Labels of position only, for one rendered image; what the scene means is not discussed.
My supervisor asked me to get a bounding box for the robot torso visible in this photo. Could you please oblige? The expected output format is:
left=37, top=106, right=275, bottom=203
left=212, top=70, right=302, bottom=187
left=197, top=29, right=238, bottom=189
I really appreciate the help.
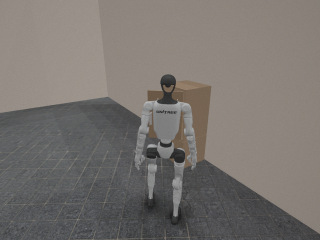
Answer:
left=153, top=98, right=181, bottom=159

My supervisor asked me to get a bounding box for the right robot forearm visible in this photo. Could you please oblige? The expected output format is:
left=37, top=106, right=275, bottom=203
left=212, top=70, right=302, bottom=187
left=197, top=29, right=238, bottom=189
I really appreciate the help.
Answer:
left=186, top=128, right=197, bottom=156

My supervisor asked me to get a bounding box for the left robot forearm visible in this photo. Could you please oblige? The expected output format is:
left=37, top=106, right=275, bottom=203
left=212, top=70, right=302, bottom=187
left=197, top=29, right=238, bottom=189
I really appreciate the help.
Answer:
left=135, top=126, right=146, bottom=155

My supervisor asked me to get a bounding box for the left robot shin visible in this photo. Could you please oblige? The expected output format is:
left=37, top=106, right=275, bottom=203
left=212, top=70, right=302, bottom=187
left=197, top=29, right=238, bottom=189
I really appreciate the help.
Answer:
left=147, top=164, right=155, bottom=199

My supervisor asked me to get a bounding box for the right robot upper arm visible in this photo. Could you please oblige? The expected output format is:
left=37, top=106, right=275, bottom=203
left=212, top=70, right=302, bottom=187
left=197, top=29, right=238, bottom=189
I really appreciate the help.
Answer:
left=180, top=102, right=193, bottom=137

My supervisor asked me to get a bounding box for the robot right hand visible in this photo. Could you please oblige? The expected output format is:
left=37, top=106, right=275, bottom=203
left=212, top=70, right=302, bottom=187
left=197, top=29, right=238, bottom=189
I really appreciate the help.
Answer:
left=187, top=154, right=197, bottom=170

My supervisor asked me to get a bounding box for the handle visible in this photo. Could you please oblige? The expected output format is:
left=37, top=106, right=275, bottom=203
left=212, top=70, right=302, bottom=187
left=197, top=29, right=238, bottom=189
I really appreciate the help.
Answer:
left=149, top=111, right=152, bottom=125

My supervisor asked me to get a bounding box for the cupboard door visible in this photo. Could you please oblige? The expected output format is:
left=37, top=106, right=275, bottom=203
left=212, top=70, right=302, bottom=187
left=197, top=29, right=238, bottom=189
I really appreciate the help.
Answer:
left=147, top=90, right=183, bottom=140

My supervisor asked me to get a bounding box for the left robot upper arm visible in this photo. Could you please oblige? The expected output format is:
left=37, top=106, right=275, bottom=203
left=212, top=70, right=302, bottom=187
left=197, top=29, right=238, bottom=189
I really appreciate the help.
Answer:
left=139, top=101, right=155, bottom=135

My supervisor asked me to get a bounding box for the robot left hand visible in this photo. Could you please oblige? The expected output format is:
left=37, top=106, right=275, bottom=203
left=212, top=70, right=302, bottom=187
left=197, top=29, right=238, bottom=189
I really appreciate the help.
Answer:
left=134, top=154, right=145, bottom=170

